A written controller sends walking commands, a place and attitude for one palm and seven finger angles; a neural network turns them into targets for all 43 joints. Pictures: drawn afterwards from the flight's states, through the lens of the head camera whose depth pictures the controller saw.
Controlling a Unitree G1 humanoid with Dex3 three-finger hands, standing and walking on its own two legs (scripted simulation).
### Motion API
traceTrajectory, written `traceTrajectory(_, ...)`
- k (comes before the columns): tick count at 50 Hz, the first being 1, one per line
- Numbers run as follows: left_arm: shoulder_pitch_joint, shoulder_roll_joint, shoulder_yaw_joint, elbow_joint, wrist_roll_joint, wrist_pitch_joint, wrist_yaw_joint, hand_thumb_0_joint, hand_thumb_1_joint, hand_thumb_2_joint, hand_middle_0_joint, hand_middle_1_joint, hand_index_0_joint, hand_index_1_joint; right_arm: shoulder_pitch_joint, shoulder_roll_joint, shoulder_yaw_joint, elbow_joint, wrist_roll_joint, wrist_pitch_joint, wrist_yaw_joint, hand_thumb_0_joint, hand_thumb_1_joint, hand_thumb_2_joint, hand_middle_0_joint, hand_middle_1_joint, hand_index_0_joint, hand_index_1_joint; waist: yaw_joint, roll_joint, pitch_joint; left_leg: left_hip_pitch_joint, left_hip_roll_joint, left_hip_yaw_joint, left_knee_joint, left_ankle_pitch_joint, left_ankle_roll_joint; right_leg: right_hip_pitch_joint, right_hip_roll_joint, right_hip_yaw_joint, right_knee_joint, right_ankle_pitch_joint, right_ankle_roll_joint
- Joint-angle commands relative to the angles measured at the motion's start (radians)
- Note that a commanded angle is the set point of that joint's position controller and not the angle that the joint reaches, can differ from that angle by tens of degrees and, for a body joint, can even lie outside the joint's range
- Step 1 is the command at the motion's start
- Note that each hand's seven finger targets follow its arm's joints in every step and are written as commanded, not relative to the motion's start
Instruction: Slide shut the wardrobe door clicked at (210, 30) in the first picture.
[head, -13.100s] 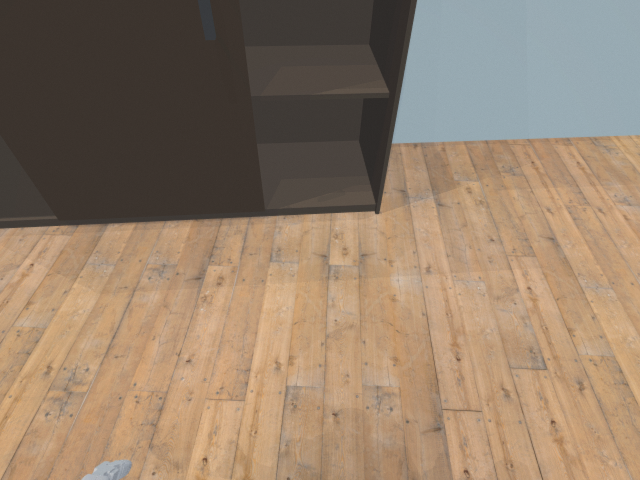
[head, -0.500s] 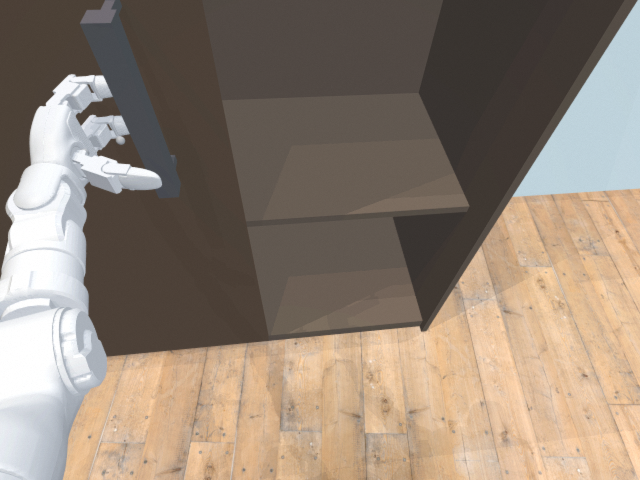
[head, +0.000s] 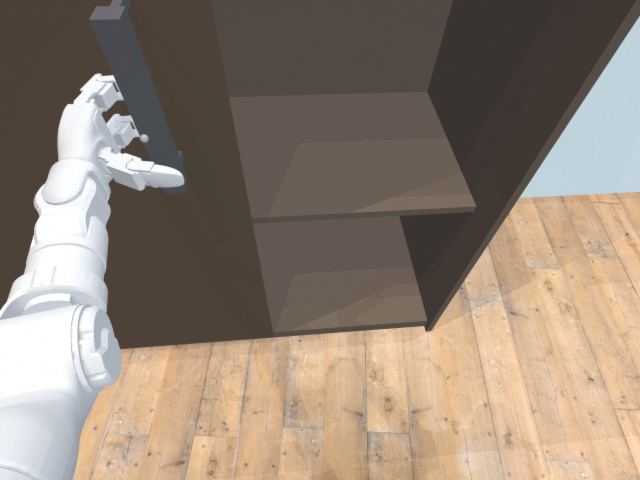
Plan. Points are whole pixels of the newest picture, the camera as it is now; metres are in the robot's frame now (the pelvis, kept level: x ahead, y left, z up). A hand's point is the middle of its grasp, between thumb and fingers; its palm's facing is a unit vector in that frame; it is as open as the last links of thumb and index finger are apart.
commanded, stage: slide the fingers in behind the handle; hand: left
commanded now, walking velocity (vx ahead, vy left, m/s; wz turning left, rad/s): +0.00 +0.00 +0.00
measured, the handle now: (152, 105) +0.54 +0.18 +0.17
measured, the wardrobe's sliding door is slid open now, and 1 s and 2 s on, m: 0.50 0.50 0.50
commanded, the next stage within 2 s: grip the handle and tug to test in 0.96 s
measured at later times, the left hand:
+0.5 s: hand (161, 137) +0.50 +0.17 +0.15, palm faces +0.03 -1.00 +0.00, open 14.0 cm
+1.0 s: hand (167, 137) +0.50 +0.16 +0.15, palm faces +0.05 -1.00 -0.02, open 14.0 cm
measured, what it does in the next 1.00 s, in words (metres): stands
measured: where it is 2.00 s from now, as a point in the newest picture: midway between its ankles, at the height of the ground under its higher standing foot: outside the picture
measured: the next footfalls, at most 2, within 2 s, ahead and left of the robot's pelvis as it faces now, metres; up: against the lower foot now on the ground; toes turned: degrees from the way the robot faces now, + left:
none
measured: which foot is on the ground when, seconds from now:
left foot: down 0.00-1.00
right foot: down 0.00-1.00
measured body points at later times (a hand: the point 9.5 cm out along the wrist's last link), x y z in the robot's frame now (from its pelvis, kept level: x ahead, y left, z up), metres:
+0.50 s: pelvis +0.00 +0.00 +0.00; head +0.06 +0.00 +0.45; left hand +0.49 +0.22 +0.15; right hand +0.02 -0.26 -0.12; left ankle -0.02 +0.12 -0.72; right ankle +0.01 -0.13 -0.72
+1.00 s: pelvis +0.00 +0.00 +0.00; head +0.06 -0.01 +0.45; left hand +0.49 +0.21 +0.16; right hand +0.03 -0.27 -0.12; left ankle -0.02 +0.12 -0.72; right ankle +0.01 -0.13 -0.72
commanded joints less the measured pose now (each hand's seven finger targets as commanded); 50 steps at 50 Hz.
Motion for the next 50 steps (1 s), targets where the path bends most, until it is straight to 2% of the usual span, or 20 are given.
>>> traceTrajectory(1,-0.476,0.244,0.03,-0.257,-0.024,-0.079,-0.005,0.0,-0.5,0.3,-0.3,-1.2,-0.3,-1.2,0.101,-0.147,-0.056,-0.076,0.001,-0.023,-0.003,0.0,-0.9,-0.9,0.2,0.3,0.2,0.3,0.002,0.031,-0.406,0.175,-0.04,-0.013,-0.045,0.364,0.037,0.227,0.035,0.008,-0.026,0.404,-0.025)
traceTrajectory(3,-0.455,0.274,0.059,-0.244,-0.025,-0.071,-0.005,0.0,-0.5,0.3,-0.3,-1.2,-0.3,-1.2,0.102,-0.152,-0.057,-0.074,0.002,-0.019,-0.005,0.0,-0.9,-0.9,0.2,0.3,0.2,0.3,0.012,0.023,-0.4,0.151,-0.041,-0.008,-0.051,0.344,0.036,0.242,0.034,0.009,-0.028,0.399,-0.025)
traceTrajectory(6,-0.477,0.251,0.027,-0.189,-0.013,-0.056,-0.003,0.0,-0.5,0.3,-0.3,-1.2,-0.3,-1.2,0.103,-0.151,-0.051,-0.066,0.003,-0.015,-0.006,0.0,-0.9,-0.9,0.2,0.3,0.2,0.3,-0.01,0.007,-0.299,0.104,-0.041,-0.007,-0.065,0.271,0.04,0.196,0.033,0.006,-0.043,0.341,-0.022)
traceTrajectory(8,-0.509,0.26,0.024,-0.214,0.0,-0.062,0.004,0.0,-0.5,0.3,-0.3,-1.2,-0.3,-1.2,0.107,-0.149,-0.054,-0.063,0.002,-0.016,-0.005,0.0,-0.9,-0.9,0.2,0.3,0.2,0.3,-0.011,0.054,-0.311,0.12,-0.041,-0.01,-0.062,0.268,0.039,0.183,0.031,0.012,-0.045,0.323,-0.024)
traceTrajectory(10,-0.513,0.266,0.032,-0.265,-0.007,-0.077,0.009,0.0,-0.5,0.3,-0.3,-1.2,-0.3,-1.2,0.113,-0.151,-0.058,-0.071,-0.001,-0.021,-0.003,0.0,-0.9,-0.9,0.2,0.3,0.2,0.3,0.003,0.068,-0.383,0.164,-0.041,-0.017,-0.054,0.333,0.038,0.204,0.035,0.008,-0.033,0.359,-0.03)
traceTrajectory(12,-0.519,0.212,0.003,-0.324,-0.018,-0.091,0.007,0.0,-0.5,0.3,-0.3,-1.2,-0.3,-1.2,0.112,-0.14,-0.061,-0.067,-0.002,-0.027,-0.003,0.0,-0.9,-0.9,0.2,0.3,0.2,0.3,-0.004,0.104,-0.437,0.23,-0.036,-0.02,-0.044,0.384,0.032,0.197,0.039,0.007,-0.031,0.379,-0.028)
traceTrajectory(15,-0.486,0.161,-0.026,-0.251,-0.041,-0.071,0.009,0.0,-0.5,0.3,-0.3,-1.2,-0.3,-1.2,0.112,-0.147,-0.059,-0.054,0.0,-0.032,0.0,0.0,-0.9,-0.9,0.2,0.3,0.2,0.3,-0.015,0.024,-0.365,0.195,-0.033,-0.029,-0.054,0.362,0.033,0.177,0.044,-0.007,-0.042,0.356,-0.027)
traceTrajectory(18,-0.484,0.224,0.035,-0.201,-0.022,-0.048,0.025,0.0,-0.5,0.3,-0.3,-1.2,-0.3,-1.2,0.124,-0.154,-0.061,-0.042,-0.002,-0.027,-0.001,0.0,-0.9,-0.9,0.2,0.3,0.2,0.3,-0.006,-0.004,-0.338,0.133,-0.038,-0.02,-0.065,0.292,0.035,0.19,0.037,-0.002,-0.042,0.328,-0.023)
traceTrajectory(21,-0.506,0.221,0.017,-0.228,0.008,-0.055,0.047,0.0,-0.5,0.3,-0.3,-1.2,-0.3,-1.2,0.119,-0.142,-0.056,-0.052,-0.007,-0.025,0.005,0.0,-0.9,-0.9,0.2,0.3,0.2,0.3,-0.003,0.075,-0.344,0.145,-0.043,-0.014,-0.06,0.314,0.035,0.18,0.033,0.003,-0.034,0.339,-0.026)
traceTrajectory(24,-0.479,0.204,0.017,-0.293,0.005,-0.086,0.06,0.0,-0.5,0.3,-0.3,-1.2,-0.3,-1.2,0.115,-0.137,-0.063,-0.064,-0.008,-0.03,0.009,0.0,-0.9,-0.9,0.2,0.3,0.2,0.3,0.007,0.038,-0.4,0.187,-0.037,-0.015,-0.049,0.376,0.033,0.208,0.039,0.004,-0.025,0.387,-0.027)
traceTrajectory(26,-0.472,0.181,0.008,-0.343,-0.012,-0.095,0.058,0.0,-0.5,0.3,-0.3,-1.2,-0.3,-1.2,0.111,-0.135,-0.066,-0.07,-0.008,-0.031,0.011,0.0,-0.9,-0.9,0.2,0.3,0.2,0.3,0.013,0.061,-0.453,0.237,-0.032,-0.02,-0.041,0.448,0.029,0.22,0.042,0.002,-0.016,0.428,-0.027)
traceTrajectory(27,-0.467,0.149,-0.013,-0.331,-0.018,-0.087,0.054,0.0,-0.5,0.3,-0.3,-1.2,-0.3,-1.2,0.105,-0.135,-0.064,-0.068,-0.006,-0.032,0.012,0.0,-0.9,-0.9,0.2,0.3,0.2,0.3,0.009,0.068,-0.438,0.24,-0.032,-0.016,-0.042,0.435,0.028,0.207,0.043,0.002,-0.023,0.417,-0.027)
traceTrajectory(30,-0.434,0.198,0.028,-0.248,-0.018,-0.054,0.056,0.0,-0.5,0.3,-0.3,-1.2,-0.3,-1.2,0.106,-0.148,-0.064,-0.06,-0.002,-0.025,0.009,0.0,-0.9,-0.9,0.2,0.3,0.2,0.3,0.013,-0.013,-0.355,0.159,-0.037,-0.011,-0.057,0.369,0.036,0.225,0.041,-0.001,-0.034,0.404,-0.028)
traceTrajectory(34,-0.484,0.143,-0.031,-0.273,0.008,-0.046,0.066,0.0,-0.5,0.3,-0.3,-1.2,-0.3,-1.2,0.093,-0.131,-0.059,-0.064,0.0,-0.023,0.007,0.0,-0.9,-0.9,0.2,0.3,0.2,0.3,-0.001,0.059,-0.311,0.158,-0.04,-0.007,-0.069,0.321,0.033,0.188,0.035,-0.001,-0.042,0.354,-0.028)
traceTrajectory(39,-0.538,0.11,-0.047,-0.266,-0.01,-0.074,0.075,0.0,-0.5,0.3,-0.3,-1.2,-0.3,-1.2,0.098,-0.131,-0.059,-0.05,-0.003,-0.037,0.003,0.0,-0.9,-0.9,0.2,0.3,0.2,0.3,-0.02,0.015,-0.344,0.19,-0.038,-0.021,-0.063,0.306,0.032,0.176,0.04,-0.001,-0.043,0.329,-0.025)
traceTrajectory(40,-0.549,0.132,-0.035,-0.258,-0.016,-0.075,0.076,0.0,-0.5,0.3,-0.3,-1.2,-0.3,-1.2,0.103,-0.139,-0.059,-0.047,-0.004,-0.04,0.003,0.0,-0.9,-0.9,0.2,0.3,0.2,0.3,-0.015,0.004,-0.355,0.184,-0.041,-0.024,-0.063,0.315,0.033,0.188,0.039,-0.003,-0.041,0.338,-0.026)
traceTrajectory(41,-0.558,0.114,-0.048,-0.261,-0.012,-0.079,0.073,0.0,-0.5,0.3,-0.3,-1.2,-0.3,-1.2,0.101,-0.132,-0.059,-0.044,-0.004,-0.041,0.002,0.0,-0.9,-0.9,0.2,0.3,0.2,0.3,-0.022,0.026,-0.366,0.193,-0.04,-0.021,-0.061,0.318,0.032,0.184,0.038,0.0,-0.037,0.341,-0.024)
traceTrajectory(45,-0.554,0.189,-0.005,-0.206,0.009,-0.076,0.085,0.0,-0.5,0.3,-0.3,-1.2,-0.3,-1.2,0.113,-0.144,-0.055,-0.036,-0.007,-0.04,0.003,0.0,-0.9,-0.9,0.2,0.3,0.2,0.3,-0.009,-0.007,-0.357,0.141,-0.047,-0.019,-0.059,0.299,0.037,0.203,0.034,0.004,-0.035,0.348,-0.024)
traceTrajectory(49,-0.557,0.122,-0.053,-0.231,0.017,-0.092,0.072,0.0,-0.5,0.3,-0.3,-1.2,-0.3,-1.2,0.108,-0.129,-0.056,-0.042,-0.007,-0.042,0.006,0.0,-0.9,-0.9,0.2,0.3,0.2,0.3,-0.017,0.064,-0.383,0.188,-0.046,-0.018,-0.05,0.332,0.033,0.184,0.034,0.006,-0.029,0.361,-0.026)
traceTrajectory(50,-0.559,0.129,-0.052,-0.223,0.002,-0.09,0.07,0.0,-0.5,0.3,-0.3,-1.2,-0.3,-1.2,0.111,-0.138,-0.057,-0.043,-0.005,-0.044,0.009,0.0,-0.9,-0.9,0.2,0.3,0.2,0.3,-0.016,0.036,-0.383,0.189,-0.047,-0.024,-0.047,0.347,0.035,0.186,0.036,0.001,-0.031,0.371,-0.028)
